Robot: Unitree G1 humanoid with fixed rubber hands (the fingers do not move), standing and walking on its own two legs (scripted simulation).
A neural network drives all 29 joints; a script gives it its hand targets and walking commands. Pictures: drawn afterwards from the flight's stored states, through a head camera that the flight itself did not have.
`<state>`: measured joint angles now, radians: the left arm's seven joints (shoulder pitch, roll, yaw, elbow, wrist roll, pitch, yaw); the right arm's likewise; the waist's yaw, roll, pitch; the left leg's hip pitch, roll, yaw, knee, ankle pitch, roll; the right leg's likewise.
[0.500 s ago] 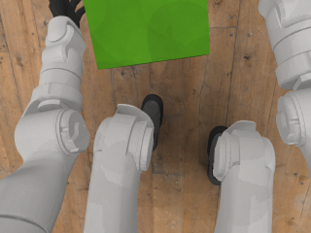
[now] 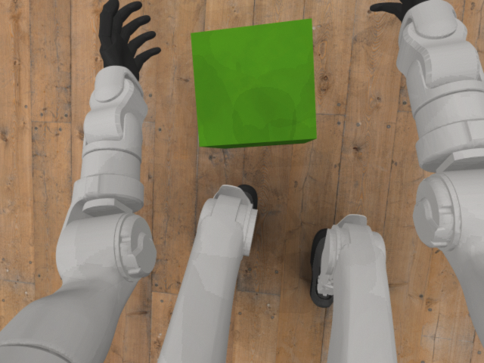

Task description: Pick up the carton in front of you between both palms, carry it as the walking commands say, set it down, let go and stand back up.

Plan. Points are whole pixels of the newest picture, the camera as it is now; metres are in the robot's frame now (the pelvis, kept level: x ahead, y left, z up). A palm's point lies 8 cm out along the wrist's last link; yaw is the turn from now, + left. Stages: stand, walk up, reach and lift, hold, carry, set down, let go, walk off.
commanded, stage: set down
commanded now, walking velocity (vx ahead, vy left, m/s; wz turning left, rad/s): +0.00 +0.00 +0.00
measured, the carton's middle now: (258, 98) +0.49 +0.12 -0.36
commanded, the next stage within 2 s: let go in 0.44 s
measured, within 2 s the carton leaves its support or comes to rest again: neither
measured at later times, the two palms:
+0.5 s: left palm (25, 24) +0.45 +0.30 +0.04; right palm out of the picture +0.58 -0.08 +0.04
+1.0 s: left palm out of the picture +0.33 +0.29 +0.16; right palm out of the picture +0.42 -0.13 +0.15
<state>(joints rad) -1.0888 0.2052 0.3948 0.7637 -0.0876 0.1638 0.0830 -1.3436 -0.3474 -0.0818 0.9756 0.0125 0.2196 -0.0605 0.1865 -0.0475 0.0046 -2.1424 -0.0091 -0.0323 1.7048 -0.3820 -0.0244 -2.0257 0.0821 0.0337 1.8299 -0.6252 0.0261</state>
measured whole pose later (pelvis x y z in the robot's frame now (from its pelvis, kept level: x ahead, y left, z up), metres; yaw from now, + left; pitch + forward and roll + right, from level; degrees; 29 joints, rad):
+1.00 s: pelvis +0.08 +0.03 +0.25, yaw +1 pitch +24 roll -1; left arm -0.16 0.21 0.11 0.48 0.00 0.06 -0.12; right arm -0.32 -0.11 -0.17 0.59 -0.10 0.07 -0.08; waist 0.12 0.00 -0.03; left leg -0.94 -0.02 -0.01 0.74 -0.22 0.03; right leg -0.81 0.02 0.08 0.76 -0.37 0.04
